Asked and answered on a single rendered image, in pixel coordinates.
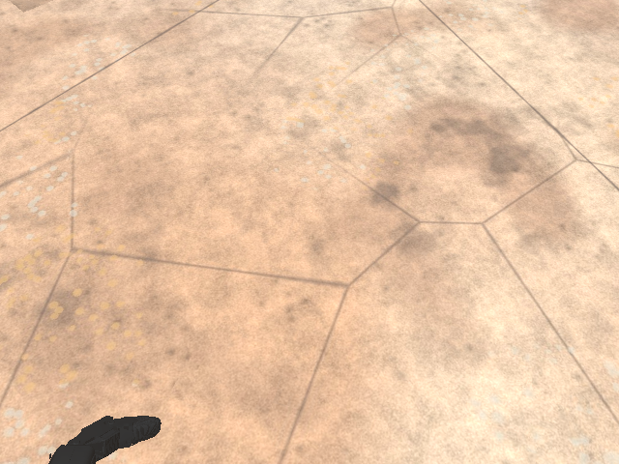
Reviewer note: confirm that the left robot hand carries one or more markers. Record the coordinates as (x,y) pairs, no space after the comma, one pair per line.
(103,437)

